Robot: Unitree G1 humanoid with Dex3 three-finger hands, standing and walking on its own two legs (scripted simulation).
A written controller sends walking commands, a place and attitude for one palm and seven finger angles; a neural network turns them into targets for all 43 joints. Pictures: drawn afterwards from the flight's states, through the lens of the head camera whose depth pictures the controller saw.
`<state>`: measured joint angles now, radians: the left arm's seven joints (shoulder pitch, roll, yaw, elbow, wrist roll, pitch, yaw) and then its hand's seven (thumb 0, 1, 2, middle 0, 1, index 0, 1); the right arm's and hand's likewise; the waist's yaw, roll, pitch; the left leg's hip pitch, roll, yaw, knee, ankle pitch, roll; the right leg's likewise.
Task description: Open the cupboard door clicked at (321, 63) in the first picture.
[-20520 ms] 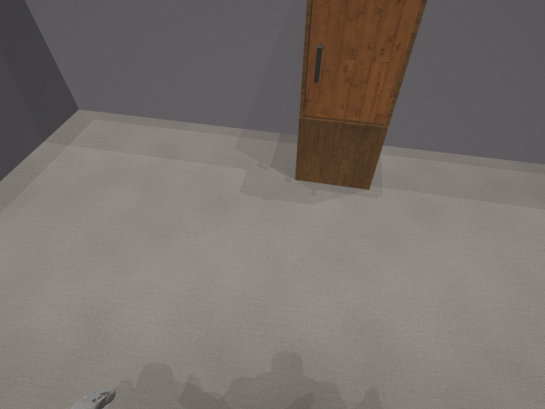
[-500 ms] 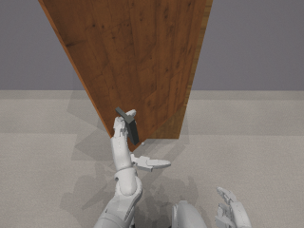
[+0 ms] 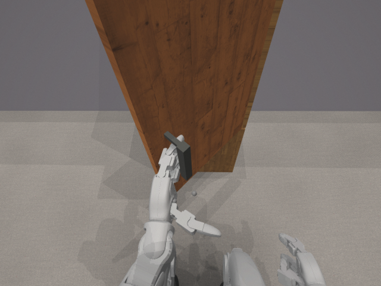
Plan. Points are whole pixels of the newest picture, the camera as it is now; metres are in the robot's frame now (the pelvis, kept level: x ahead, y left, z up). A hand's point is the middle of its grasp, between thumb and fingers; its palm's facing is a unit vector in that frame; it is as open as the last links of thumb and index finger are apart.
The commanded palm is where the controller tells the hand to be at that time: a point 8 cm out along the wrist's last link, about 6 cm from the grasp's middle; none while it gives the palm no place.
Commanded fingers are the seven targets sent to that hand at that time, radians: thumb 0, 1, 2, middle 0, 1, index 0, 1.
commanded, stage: slide the hand sideways off the handle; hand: left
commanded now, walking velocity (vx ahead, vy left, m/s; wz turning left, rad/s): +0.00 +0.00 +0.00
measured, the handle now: (178, 157) +0.37 +0.04 +0.03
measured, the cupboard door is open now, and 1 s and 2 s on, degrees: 48 48 48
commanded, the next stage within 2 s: draw the hand back to the body in 0.86 s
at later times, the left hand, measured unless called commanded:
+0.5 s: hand (175, 216) +0.25 +0.04 +0.03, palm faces -0.06 -1.00 +0.03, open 16.4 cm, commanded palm +0.22 +0.10 +0.02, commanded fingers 0.00 -0.50 0.30 -0.15 -0.30 -0.15 -0.30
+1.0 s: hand (153, 240) +0.21 +0.08 +0.02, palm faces -0.07 -1.00 +0.02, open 16.3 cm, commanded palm +0.18 +0.14 +0.04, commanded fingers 0.00 -0.50 0.30 -0.15 -0.30 -0.15 -0.30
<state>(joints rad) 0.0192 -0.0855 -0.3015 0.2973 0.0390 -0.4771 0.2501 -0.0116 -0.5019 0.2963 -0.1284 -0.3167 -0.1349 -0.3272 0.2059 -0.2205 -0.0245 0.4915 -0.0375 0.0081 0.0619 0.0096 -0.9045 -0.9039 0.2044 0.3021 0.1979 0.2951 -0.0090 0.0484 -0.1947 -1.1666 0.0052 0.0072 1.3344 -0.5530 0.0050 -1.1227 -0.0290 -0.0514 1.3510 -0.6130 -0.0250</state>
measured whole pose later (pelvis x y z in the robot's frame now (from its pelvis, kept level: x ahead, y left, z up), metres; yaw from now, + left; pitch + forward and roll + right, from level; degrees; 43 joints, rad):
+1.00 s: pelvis +0.00 -0.01 -0.02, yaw +0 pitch +23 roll -1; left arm 0.49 0.09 -0.18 -0.11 -0.07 -0.52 -0.04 -0.01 -0.50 0.30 -0.15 -0.30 -0.15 -0.30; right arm 0.17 -0.21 -0.02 0.42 -0.02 -0.04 0.00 0.01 -0.90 -0.90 0.21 0.30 0.20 0.30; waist 0.01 0.04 -0.21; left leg -1.24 0.02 -0.04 1.45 -0.61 -0.02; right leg -1.18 -0.01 -0.09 1.45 -0.67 -0.05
